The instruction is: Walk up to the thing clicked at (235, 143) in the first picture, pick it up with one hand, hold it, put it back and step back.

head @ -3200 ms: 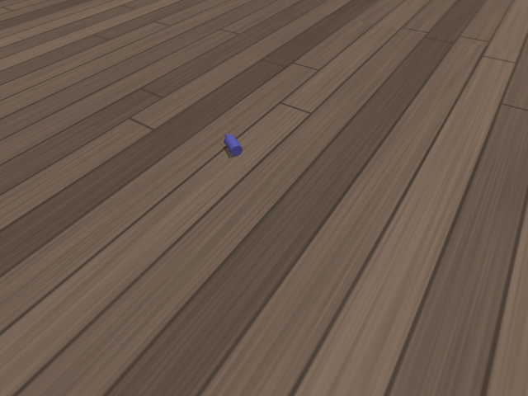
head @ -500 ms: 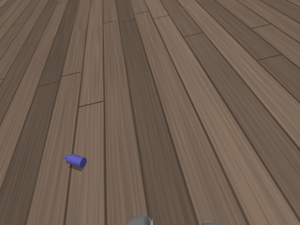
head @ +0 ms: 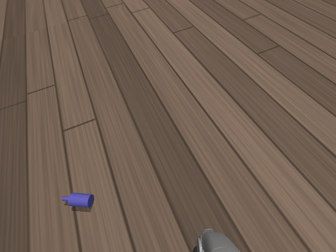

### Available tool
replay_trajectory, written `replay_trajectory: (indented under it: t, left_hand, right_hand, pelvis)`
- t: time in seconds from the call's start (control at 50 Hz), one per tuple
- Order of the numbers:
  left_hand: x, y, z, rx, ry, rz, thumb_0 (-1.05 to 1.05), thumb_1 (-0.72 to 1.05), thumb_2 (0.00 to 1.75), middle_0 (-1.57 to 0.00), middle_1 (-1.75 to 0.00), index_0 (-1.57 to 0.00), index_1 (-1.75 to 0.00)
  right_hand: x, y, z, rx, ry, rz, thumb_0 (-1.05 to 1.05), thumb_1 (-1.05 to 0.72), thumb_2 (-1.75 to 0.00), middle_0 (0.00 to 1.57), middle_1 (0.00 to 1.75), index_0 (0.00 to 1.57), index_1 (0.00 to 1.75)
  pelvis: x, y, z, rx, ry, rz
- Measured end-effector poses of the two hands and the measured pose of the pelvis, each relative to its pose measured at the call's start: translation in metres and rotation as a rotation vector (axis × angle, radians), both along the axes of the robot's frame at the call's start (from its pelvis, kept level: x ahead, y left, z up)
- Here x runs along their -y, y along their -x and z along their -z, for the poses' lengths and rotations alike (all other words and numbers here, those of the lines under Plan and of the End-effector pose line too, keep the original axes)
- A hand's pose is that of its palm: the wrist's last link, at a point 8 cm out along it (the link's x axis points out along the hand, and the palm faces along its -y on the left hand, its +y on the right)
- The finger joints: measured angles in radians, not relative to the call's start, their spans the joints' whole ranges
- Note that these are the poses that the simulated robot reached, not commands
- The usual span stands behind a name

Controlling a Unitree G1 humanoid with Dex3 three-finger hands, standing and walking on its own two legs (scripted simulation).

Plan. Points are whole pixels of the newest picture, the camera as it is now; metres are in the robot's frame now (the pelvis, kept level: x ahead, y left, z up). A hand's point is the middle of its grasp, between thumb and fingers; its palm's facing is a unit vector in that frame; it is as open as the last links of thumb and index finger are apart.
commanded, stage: walk up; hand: left
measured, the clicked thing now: (76, 199) +0.52 +0.57 -0.71
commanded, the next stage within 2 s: none
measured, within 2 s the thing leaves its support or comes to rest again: neither
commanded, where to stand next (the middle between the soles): +0.09 +0.37 m, yaw -13 degrees
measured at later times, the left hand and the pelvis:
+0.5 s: hand out of the picture +0.10 +0.57 -0.14, palm faces -0.06 -0.77 -0.64, open 7.3 cm; pelvis +0.00 +0.23 -0.03, yaw -4 degrees
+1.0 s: hand out of the picture +0.11 +0.75 -0.15, palm faces -0.12 -0.82 -0.55, open 7.3 cm; pelvis +0.00 +0.44 -0.03, yaw -9 degrees
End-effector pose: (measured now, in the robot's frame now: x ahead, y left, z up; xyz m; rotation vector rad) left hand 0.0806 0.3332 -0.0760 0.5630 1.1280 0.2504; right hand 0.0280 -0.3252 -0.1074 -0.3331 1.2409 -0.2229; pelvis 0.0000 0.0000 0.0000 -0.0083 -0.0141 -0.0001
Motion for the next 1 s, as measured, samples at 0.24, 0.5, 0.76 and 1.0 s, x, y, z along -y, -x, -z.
replay_trajectory:
  t: [0.24, 0.5, 0.76, 1.0]
  left_hand:
    - [-0.094, -0.005, -0.015, 0.093, -0.060, 0.001, 0.00, 0.90, 0.90, -0.21, -0.30, -0.21, -0.30]
    - [-0.269, -0.014, 0.014, 0.016, -0.120, -0.026, 0.00, 0.90, 0.90, -0.20, -0.30, -0.21, -0.30]
    - [-0.315, -0.002, 0.007, 0.005, -0.022, 0.038, 0.00, 0.90, 0.90, -0.21, -0.30, -0.21, -0.30]
    - [-0.449, -0.023, 0.030, 0.005, -0.011, 0.040, 0.00, 0.90, 0.90, -0.20, -0.30, -0.21, -0.30]
  right_hand:
    - [-0.090, -0.038, 0.024, 0.053, -0.043, -0.036, 0.01, -0.91, -0.90, 0.20, 0.30, 0.20, 0.30]
    - [-0.214, -0.024, 0.016, 0.090, 0.048, 0.018, 0.01, -0.91, -0.90, 0.20, 0.30, 0.20, 0.30]
    - [-0.328, -0.005, 0.028, 0.004, -0.023, 0.045, 0.01, -0.91, -0.90, 0.20, 0.30, 0.20, 0.30]
    - [-0.434, 0.008, 0.028, 0.103, 0.029, 0.127, 0.01, -0.91, -0.90, 0.20, 0.30, 0.20, 0.30]
  pelvis:
    - [-0.091, -0.003, 0.012, 0.030, 0.021, 0.026]
    - [-0.231, 0.000, 0.032, 0.012, 0.024, 0.073]
    - [-0.327, 0.002, 0.015, 0.024, 0.028, 0.106]
    - [-0.440, 0.003, 0.032, 0.050, -0.001, 0.163]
